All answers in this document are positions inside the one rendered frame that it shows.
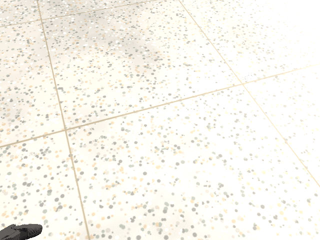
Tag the robot left hand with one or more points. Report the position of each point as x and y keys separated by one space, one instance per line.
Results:
x=20 y=232

